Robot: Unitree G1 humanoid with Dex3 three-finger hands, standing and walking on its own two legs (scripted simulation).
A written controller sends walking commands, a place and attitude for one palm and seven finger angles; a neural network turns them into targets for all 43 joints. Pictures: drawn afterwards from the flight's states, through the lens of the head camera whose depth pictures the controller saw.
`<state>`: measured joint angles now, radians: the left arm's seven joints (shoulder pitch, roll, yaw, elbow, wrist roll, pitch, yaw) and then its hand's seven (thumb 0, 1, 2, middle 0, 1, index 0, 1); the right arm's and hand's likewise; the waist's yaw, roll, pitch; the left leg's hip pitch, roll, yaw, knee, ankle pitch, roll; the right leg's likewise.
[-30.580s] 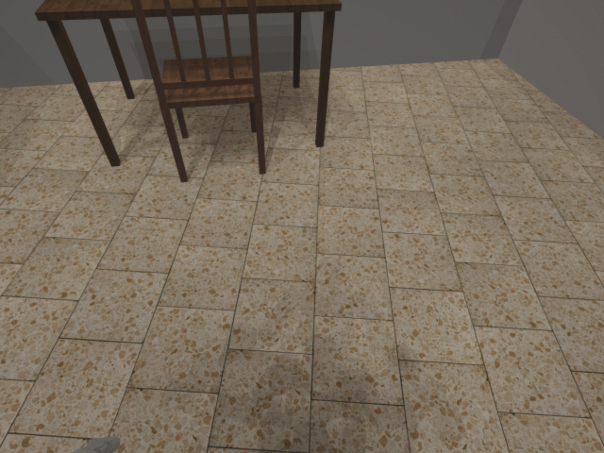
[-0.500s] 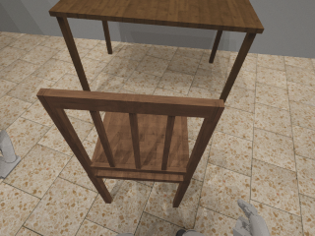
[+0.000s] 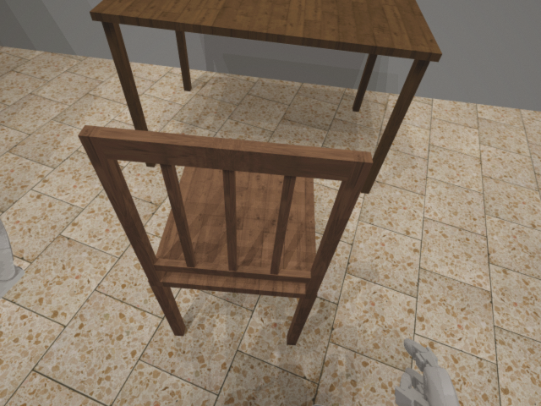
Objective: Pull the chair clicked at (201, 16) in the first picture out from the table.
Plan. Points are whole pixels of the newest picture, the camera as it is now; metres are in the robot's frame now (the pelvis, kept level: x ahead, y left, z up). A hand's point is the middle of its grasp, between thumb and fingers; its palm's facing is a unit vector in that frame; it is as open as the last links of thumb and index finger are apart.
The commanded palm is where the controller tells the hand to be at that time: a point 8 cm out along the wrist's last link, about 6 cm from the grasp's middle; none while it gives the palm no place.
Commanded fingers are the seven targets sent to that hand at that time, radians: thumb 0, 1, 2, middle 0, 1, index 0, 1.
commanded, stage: step back with the hand held close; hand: left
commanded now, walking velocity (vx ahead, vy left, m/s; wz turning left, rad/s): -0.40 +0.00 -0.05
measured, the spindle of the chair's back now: (231, 227) +0.45 +0.09 -0.06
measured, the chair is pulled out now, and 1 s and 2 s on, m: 0.61 0.61 0.61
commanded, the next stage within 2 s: stop stepping back and stand still in 0.12 s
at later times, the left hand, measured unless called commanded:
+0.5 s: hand out of the picture +0.10 +0.23 +0.17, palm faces +0.33 -0.79 -0.51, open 7.4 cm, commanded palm +0.05 +0.27 +0.19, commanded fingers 0.00 0.90 0.90 -0.20 -0.30 -0.20 -0.30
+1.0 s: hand out of the picture +0.08 +0.27 +0.17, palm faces +0.42 -0.78 -0.46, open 7.4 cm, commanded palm +0.02 +0.30 +0.19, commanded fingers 0.00 0.90 0.90 -0.20 -0.30 -0.20 -0.30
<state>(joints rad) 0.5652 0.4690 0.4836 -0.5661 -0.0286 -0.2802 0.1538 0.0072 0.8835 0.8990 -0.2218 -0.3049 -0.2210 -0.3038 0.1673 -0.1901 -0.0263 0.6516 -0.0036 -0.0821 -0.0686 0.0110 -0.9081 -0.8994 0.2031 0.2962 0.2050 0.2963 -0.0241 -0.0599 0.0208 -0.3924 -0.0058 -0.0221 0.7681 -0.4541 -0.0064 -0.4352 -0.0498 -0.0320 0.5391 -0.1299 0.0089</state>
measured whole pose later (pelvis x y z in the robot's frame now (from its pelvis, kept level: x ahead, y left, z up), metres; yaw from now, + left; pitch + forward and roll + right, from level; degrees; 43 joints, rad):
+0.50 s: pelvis -0.11 -0.02 +0.00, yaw -3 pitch +0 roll -2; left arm 0.64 0.45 0.43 -0.49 -0.05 -0.23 0.14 0.01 0.88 0.90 -0.22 -0.30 -0.22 -0.30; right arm 0.28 -0.22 -0.02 0.66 0.02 -0.10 -0.06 0.01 -0.91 -0.90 0.20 0.30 0.21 0.30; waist -0.06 0.02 -0.05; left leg -0.33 0.03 -0.03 0.60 -0.34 0.01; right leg -0.28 -0.02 -0.02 0.55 -0.27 0.03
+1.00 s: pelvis -0.13 +0.00 +0.00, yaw -2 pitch -2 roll -2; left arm 0.51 0.43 0.44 -0.43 -0.02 -0.21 0.15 0.01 0.89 0.90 -0.22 -0.30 -0.22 -0.30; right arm 0.26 -0.16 0.00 0.64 0.02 -0.14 -0.07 0.01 -0.91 -0.90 0.20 0.30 0.20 0.30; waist -0.02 0.00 0.00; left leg -0.33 0.00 -0.03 0.60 -0.25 0.03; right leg -0.23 -0.01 0.00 0.56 -0.36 0.00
